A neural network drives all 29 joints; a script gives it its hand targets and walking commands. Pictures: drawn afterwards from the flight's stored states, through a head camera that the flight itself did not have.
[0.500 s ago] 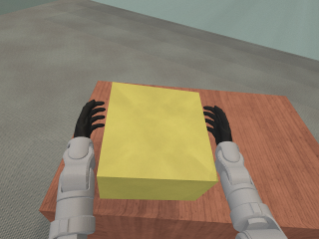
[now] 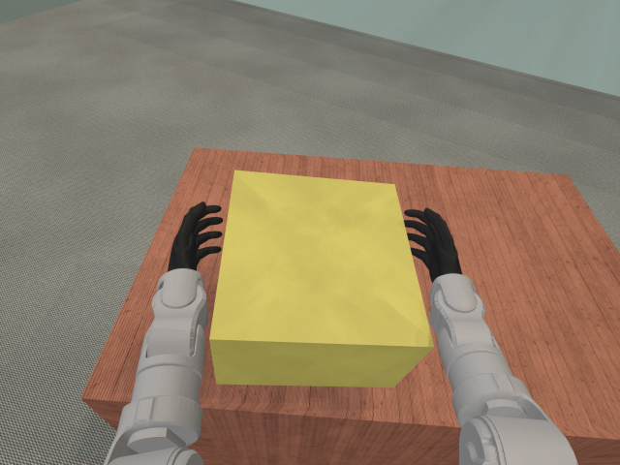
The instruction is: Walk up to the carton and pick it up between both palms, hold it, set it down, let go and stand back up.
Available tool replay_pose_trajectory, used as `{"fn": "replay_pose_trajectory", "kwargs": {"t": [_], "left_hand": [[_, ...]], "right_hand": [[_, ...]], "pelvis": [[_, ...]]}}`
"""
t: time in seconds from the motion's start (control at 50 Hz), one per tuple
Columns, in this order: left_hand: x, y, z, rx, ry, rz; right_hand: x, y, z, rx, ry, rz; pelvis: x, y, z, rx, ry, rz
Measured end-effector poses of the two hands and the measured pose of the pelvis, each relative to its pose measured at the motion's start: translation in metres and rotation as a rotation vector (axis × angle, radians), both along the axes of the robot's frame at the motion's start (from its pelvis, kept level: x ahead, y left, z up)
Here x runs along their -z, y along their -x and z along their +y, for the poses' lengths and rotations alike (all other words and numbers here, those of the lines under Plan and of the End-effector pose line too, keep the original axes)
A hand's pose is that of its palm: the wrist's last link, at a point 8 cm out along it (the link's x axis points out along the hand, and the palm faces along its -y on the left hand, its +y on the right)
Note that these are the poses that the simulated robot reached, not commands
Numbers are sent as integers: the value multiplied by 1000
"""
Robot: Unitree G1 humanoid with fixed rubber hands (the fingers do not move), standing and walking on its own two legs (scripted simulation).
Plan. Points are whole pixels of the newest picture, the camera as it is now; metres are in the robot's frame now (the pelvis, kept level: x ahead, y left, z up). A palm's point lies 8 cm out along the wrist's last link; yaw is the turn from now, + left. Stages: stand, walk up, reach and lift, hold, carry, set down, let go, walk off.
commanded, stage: set down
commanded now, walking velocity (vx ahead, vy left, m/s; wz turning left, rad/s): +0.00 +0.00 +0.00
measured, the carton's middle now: (312, 276) +0.39 +0.01 +0.03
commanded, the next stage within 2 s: none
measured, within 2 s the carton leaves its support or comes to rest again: rests again in 1.20 s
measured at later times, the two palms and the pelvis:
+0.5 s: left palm (195, 276) +0.37 +0.18 +0.04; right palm (430, 268) +0.41 -0.16 +0.04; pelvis +0.01 +0.00 +0.00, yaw -1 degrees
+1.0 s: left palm (202, 294) +0.36 +0.17 +0.00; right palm (426, 277) +0.41 -0.17 +0.01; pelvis +0.01 -0.01 -0.01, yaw -1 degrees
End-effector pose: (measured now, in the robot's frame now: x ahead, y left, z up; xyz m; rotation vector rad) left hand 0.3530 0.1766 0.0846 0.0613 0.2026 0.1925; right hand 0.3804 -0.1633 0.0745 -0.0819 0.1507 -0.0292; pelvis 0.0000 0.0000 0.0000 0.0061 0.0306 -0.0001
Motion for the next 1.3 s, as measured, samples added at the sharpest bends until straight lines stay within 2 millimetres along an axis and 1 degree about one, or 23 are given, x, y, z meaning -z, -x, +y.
{"fn": "replay_pose_trajectory", "kwargs": {"t": [0.18, 0.34, 0.46, 0.72, 0.98, 1.3], "left_hand": [[20, -3, 0, -16, 8, 29], [28, -9, 3, -36, -9, 26], [41, -12, 1, -43, -7, 53], [67, -12, -9, -54, 2, 80], [80, -8, -5, -71, 9, 83], [95, -5, -1, -58, 1, 91]], "right_hand": [[14, -8, 0, -18, 9, 29], [21, -21, 4, -38, 3, 25], [32, -25, 3, -46, 11, 53], [54, -27, -7, -52, 17, 78], [64, -29, -2, -69, 16, 82], [78, -23, 1, -56, 6, 93]], "pelvis": [[0, -2, -3, 7, -3, 39], [1, -8, -2, 8, 0, 85], [1, -11, -2, 8, 1, 112], [3, -12, -6, 18, 2, 184], [5, -7, -7, 19, 0, 231], [7, -5, 0, 25, 4, 280]]}}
